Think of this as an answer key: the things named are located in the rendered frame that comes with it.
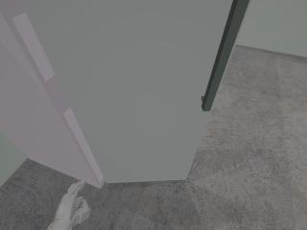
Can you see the fridge door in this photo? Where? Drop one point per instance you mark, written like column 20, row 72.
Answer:
column 133, row 73

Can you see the left robot hand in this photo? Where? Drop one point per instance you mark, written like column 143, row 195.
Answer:
column 69, row 203

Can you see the handle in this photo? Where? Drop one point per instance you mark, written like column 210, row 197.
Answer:
column 231, row 29

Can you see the robot left forearm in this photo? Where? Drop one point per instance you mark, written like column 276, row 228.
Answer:
column 61, row 224

